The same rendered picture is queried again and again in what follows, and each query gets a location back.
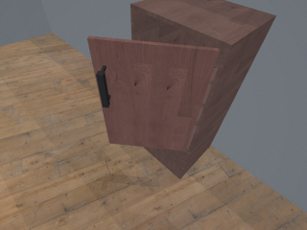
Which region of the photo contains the cupboard door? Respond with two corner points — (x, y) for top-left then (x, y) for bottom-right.
(87, 35), (220, 151)

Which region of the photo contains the handle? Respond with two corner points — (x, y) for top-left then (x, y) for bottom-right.
(96, 65), (111, 108)

